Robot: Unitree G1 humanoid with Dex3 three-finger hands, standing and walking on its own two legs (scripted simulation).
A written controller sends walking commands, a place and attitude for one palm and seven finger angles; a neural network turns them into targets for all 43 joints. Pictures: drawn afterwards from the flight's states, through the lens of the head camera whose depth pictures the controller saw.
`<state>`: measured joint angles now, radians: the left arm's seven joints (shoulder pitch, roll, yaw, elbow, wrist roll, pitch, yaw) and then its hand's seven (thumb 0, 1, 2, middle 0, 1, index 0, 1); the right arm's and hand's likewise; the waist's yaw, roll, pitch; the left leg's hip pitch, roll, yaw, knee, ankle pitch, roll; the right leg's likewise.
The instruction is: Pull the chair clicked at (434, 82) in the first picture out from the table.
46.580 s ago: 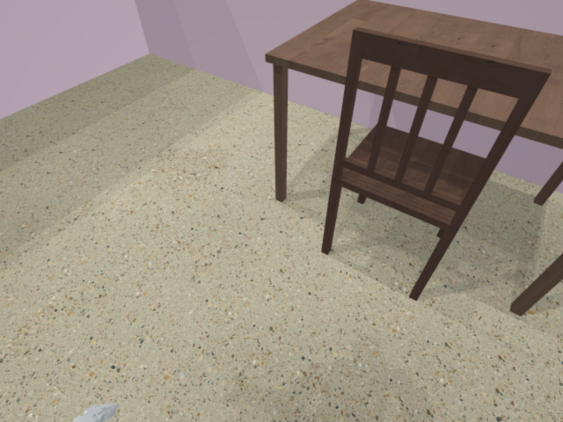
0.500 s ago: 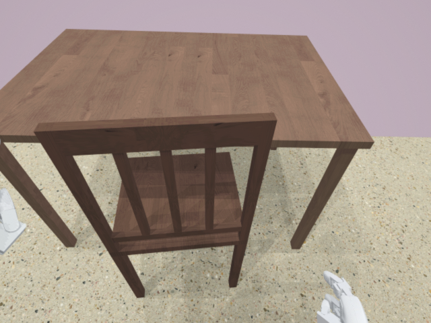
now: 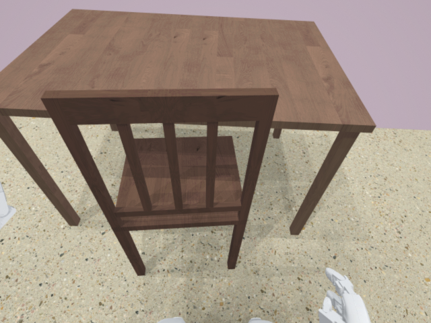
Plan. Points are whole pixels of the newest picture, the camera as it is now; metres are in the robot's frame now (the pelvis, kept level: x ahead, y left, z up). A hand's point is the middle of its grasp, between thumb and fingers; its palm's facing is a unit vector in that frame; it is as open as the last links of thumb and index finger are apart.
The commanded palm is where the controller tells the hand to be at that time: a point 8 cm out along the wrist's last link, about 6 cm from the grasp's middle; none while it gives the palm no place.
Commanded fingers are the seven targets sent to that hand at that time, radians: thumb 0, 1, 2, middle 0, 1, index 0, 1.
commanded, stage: step back with the hand held close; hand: left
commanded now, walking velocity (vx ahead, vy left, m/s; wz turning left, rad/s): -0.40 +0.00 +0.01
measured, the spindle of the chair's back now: (174, 171) +0.47 +0.13 -0.04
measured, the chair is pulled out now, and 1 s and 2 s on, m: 0.04 0.04 0.04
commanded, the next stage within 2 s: stop stepping back and stand still in 0.64 s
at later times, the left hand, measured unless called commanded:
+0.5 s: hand (40, 246) +0.16 +0.20 +0.21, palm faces +0.38 -0.81 -0.45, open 7.4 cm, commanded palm +0.08 +0.26 +0.20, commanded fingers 0.00 0.90 0.90 -0.20 -0.30 -0.20 -0.30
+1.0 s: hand out of the picture +0.00 +0.18 +0.21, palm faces +0.29 -0.80 -0.52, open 7.4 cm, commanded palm -0.03 +0.23 +0.20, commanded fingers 0.00 0.90 0.90 -0.20 -0.30 -0.20 -0.30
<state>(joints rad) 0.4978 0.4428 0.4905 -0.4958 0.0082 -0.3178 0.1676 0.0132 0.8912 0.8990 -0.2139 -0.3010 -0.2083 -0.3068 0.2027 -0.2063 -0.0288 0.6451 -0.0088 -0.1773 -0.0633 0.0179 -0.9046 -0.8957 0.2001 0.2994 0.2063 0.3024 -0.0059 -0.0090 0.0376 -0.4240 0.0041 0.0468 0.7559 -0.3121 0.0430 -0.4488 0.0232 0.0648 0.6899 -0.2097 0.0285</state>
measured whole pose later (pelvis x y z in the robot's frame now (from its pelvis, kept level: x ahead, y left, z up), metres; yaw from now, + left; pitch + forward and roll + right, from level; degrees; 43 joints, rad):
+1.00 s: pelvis -0.20 -0.06 +0.01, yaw -7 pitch -3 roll -2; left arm 0.62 0.50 0.46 -0.57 -0.04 -0.26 0.13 0.01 0.89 0.90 -0.22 -0.30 -0.22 -0.31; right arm 0.25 -0.20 -0.03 0.68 0.01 -0.10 -0.05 0.02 -0.91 -0.90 0.20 0.30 0.21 0.30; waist -0.01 -0.01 0.00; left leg -0.55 0.02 -0.02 1.01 -0.37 -0.01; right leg -0.26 -0.03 -0.04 0.59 -0.29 0.02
